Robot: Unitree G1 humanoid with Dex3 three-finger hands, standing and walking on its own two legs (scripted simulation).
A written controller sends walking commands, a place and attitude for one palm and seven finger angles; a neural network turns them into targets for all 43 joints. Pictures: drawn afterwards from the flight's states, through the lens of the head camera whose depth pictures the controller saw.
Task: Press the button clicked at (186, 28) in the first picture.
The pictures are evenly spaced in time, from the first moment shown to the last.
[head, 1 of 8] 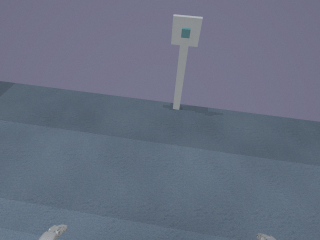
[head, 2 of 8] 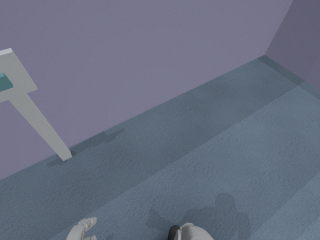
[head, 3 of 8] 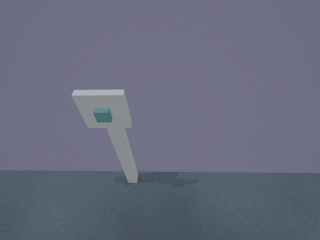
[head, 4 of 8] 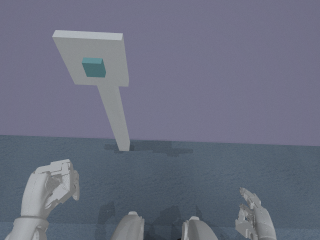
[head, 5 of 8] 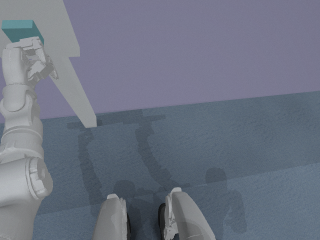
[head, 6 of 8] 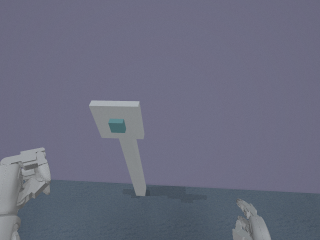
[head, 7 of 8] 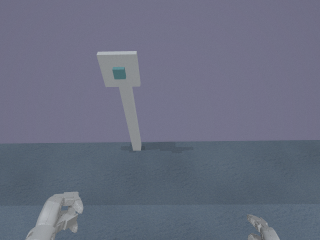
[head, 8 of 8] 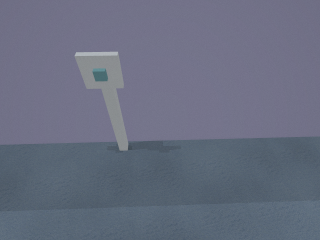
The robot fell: no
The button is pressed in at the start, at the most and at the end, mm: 0 8 0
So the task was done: yes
